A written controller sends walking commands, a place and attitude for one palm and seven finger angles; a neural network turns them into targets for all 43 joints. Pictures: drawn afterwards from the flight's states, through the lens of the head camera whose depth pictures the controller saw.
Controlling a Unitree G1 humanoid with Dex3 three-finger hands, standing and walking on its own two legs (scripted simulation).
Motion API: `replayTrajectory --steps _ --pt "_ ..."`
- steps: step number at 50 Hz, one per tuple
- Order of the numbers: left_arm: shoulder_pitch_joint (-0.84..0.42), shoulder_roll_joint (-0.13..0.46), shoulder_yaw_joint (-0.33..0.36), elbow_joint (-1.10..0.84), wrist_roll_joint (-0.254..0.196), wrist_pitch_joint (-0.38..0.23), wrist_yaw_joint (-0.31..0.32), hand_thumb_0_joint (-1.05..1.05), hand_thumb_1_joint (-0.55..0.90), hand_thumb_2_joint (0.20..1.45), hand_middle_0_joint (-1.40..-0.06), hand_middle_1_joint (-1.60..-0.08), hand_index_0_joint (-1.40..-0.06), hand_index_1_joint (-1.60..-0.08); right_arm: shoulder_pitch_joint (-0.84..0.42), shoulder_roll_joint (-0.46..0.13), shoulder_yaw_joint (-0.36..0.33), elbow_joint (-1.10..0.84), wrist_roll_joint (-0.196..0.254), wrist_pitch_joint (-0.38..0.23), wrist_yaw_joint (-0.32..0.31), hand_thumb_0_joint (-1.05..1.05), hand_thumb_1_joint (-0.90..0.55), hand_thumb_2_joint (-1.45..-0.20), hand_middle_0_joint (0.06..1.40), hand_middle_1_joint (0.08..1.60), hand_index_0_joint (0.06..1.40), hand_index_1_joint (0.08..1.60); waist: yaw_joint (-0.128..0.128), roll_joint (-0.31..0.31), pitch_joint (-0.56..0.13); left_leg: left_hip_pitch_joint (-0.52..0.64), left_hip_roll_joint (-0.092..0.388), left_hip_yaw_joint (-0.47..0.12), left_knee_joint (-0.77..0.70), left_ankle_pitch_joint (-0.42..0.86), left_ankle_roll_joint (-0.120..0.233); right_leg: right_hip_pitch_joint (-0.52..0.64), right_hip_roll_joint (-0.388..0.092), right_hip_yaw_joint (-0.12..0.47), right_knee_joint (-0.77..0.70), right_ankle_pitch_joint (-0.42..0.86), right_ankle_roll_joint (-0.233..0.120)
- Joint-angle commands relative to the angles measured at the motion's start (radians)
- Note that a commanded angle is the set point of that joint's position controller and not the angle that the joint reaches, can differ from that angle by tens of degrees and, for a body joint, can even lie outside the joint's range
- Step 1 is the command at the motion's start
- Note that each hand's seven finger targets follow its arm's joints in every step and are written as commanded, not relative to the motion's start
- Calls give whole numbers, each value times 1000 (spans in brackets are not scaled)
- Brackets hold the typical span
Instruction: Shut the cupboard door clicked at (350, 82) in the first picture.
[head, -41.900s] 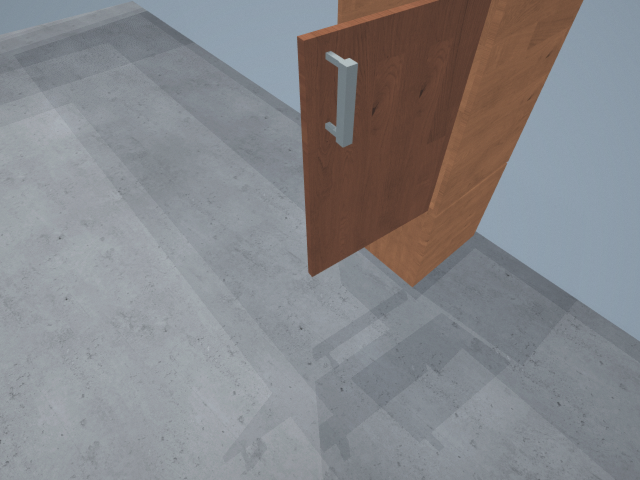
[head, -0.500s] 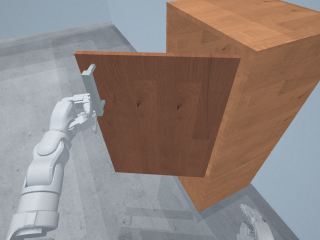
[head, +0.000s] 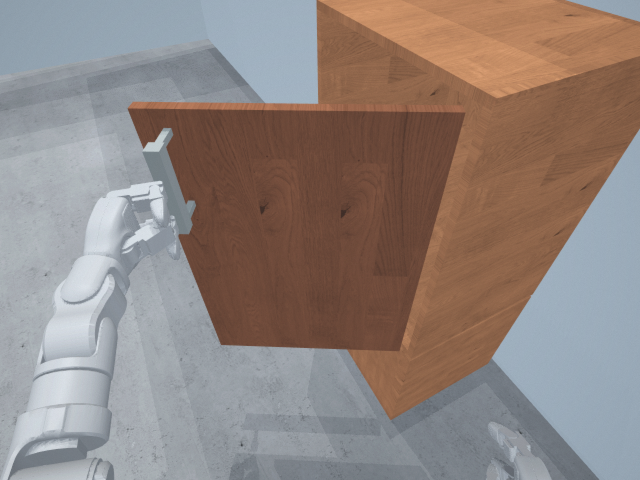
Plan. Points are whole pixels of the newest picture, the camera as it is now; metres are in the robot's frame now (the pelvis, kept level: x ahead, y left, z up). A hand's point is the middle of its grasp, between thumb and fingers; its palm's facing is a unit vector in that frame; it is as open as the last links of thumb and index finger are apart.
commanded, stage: push the door shut along its arc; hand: left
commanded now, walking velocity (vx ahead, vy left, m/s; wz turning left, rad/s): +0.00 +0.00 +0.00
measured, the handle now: (174, 182) +0.45 +0.23 +0.15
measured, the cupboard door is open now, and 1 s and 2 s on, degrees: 60 48 37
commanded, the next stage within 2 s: pull the fist back off the door in 1.94 s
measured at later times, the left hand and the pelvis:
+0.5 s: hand (172, 211) +0.39 +0.21 +0.16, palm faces -0.05 -1.00 -0.03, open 3.1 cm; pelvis -0.01 +0.01 +0.00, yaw +1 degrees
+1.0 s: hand (193, 183) +0.45 +0.20 +0.16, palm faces -0.16 -0.99 -0.03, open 3.6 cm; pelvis -0.02 +0.03 -0.01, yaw +2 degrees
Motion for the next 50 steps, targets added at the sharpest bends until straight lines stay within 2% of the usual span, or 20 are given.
replayTrajectory --steps 1,4,5,8,10,13,15,17,20,23,25,27,29,31,38,40,42,45,47,50 --pt "-371 215 63 -212 -25 -72 -15 0 900 900 -1300 -1500 -1300 -1500 -101 -124 -48 -155 0 -55 -11 0 -900 -900 200 300 200 300 2 -10 -232 194 13 -62 -24 237 19 -45 -41 57 -62 373 44" --pt "-350 224 76 -217 -30 -71 -26 0 900 900 -1300 -1500 -1300 -1500 -101 -125 -50 -161 1 -57 -9 0 -900 -900 200 300 200 300 7 -10 -241 198 12 -63 -20 247 18 -44 -40 56 -59 389 45" --pt "-364 257 88 -207 -26 -74 -29 0 900 900 -1300 -1500 -1300 -1500 -95 -134 -52 -155 1 -54 -10 0 -900 -900 200 300 200 300 0 -42 -227 189 14 -61 -17 237 20 -44 -44 60 -61 381 49" --pt "-479 233 47 -192 -27 -80 -44 0 900 900 -1300 -1500 -1300 -1500 -97 -129 -46 -151 4 -53 -16 0 -900 -900 200 300 200 300 -25 1 -200 194 11 -67 -18 195 20 -94 -39 61 -71 322 45" --pt "-516 283 66 -139 -21 -87 -48 0 900 900 -1300 -1500 -1300 -1500 -83 -142 -47 -137 2 -46 -22 0 -900 -900 200 300 200 300 -33 -26 -188 181 15 -71 -18 163 21 -104 -42 68 -80 277 46" --pt "-600 250 28 -90 -24 -106 -65 0 900 900 -1300 -1500 -1300 -1500 -80 -136 -43 -129 3 -52 -24 0 -900 -900 200 300 200 300 -44 12 -210 196 10 -80 -16 167 20 -115 -40 65 -75 272 37" --pt "-601 278 38 -43 -22 -119 -76 0 900 900 -1300 -1500 -1300 -1500 -65 -146 -48 -123 0 -50 -24 0 -900 -900 200 300 200 300 -40 -11 -242 200 13 -82 -10 176 21 -104 -43 68 -71 278 37" --pt "-613 256 27 21 -24 -124 -90 0 900 900 -1300 -1500 -1300 -1500 -59 -142 -46 -122 0 -50 -21 0 -900 -900 200 300 200 300 -39 -18 -234 182 11 -83 -13 174 21 -110 -41 63 -65 284 37" --pt "-640 325 70 84 -23 -144 -109 0 900 900 -1300 -1500 -1300 -1500 -34 -158 -52 -110 -3 -48 -19 0 -900 -900 200 300 200 300 -42 -40 -244 164 11 -80 -2 176 23 -101 -47 69 -61 296 40" --pt "-750 270 6 105 -24 -170 -134 0 900 900 -1300 -1500 -1300 -1500 -27 -153 -51 -107 0 -52 -17 0 -900 -900 200 300 200 300 -64 17 -244 184 9 -88 1 182 21 -141 -41 59 -53 288 33" --pt "-773 291 11 130 -21 -187 -139 0 900 900 -1300 -1500 -1300 -1500 -9 -164 -57 -100 -2 -54 -18 0 -900 -900 200 300 200 300 -68 -2 -265 198 14 -95 8 181 22 -151 -40 57 -50 266 31" --pt "-836 242 -33 160 -23 -204 -149 0 900 900 -1300 -1500 -1300 -1500 -2 -161 -56 -91 -1 -62 -16 0 -900 -900 200 300 200 300 -83 18 -256 212 14 -109 6 167 20 -193 -33 48 -48 237 27" --pt "-861 246 -29 179 -22 -224 -152 0 900 900 -1300 -1500 -1300 -1500 15 -168 -61 -81 -5 -68 -15 0 -900 -900 200 300 200 300 -82 35 -284 240 17 -121 5 178 16 -212 -29 41 -43 223 22" --pt "-886 250 -33 228 -22 -234 -157 0 900 900 -1300 -1500 -1300 -1500 28 -174 -62 -68 -7 -68 -16 0 -900 -900 200 300 200 300 -93 -5 -272 223 18 -120 11 179 21 -217 -29 42 -41 229 25" --pt "-1056 202 -86 384 -14 -282 -178 0 900 900 -1300 -1500 -1300 -1500 75 -185 -64 -21 -15 -88 -13 0 -900 -900 200 300 200 300 -128 12 -255 222 24 -150 11 104 12 -316 -24 30 -27 136 21" --pt "-1066 268 -40 431 -10 -298 -181 0 900 900 -1300 -1500 -1300 -1500 99 -199 -69 -7 -20 -88 -15 0 -900 -900 200 300 200 300 -125 -12 -283 210 24 -147 21 116 14 -302 -26 34 -22 143 20" --pt "-1137 199 -104 463 -7 -307 -197 0 900 900 -1300 -1500 -1300 -1500 103 -196 -67 0 -20 -97 -12 0 -900 -900 200 300 200 300 -149 30 -274 216 25 -159 24 91 7 -355 -25 30 -9 124 20" --pt "-1172 246 -72 503 -4 -325 -207 0 900 900 -1300 -1500 -1300 -1500 137 -210 -74 16 -28 -104 -12 0 -900 -900 200 300 200 300 -154 14 -318 225 28 -168 39 108 6 -366 -26 26 5 127 17" --pt "-1197 214 -92 513 -3 -331 -220 0 900 900 -1300 -1500 -1300 -1500 143 -210 -75 17 -31 -112 -9 0 -900 -900 200 300 200 300 -159 45 -352 256 32 -178 52 141 0 -396 -22 25 18 143 18" --pt "-1242 209 -111 581 -4 -330 -229 0 900 900 -1300 -1500 -1300 -1500 177 -219 -78 41 -35 -111 -11 0 -900 -900 200 300 200 300 -182 3 -311 209 33 -174 61 117 3 -429 -23 20 24 125 21"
